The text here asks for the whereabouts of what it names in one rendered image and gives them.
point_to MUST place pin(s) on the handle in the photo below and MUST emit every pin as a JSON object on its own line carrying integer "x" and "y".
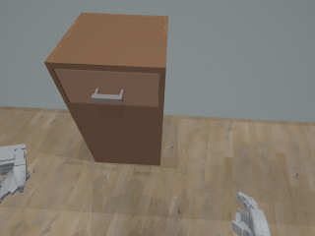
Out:
{"x": 107, "y": 98}

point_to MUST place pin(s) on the robot right hand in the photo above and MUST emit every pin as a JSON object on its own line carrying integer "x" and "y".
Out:
{"x": 253, "y": 223}

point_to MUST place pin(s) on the drawer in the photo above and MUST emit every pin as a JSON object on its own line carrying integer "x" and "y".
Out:
{"x": 140, "y": 89}

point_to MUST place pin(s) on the cabinet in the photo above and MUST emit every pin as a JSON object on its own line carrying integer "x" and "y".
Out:
{"x": 116, "y": 133}

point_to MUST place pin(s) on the robot left hand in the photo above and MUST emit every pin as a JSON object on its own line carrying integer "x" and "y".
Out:
{"x": 14, "y": 166}

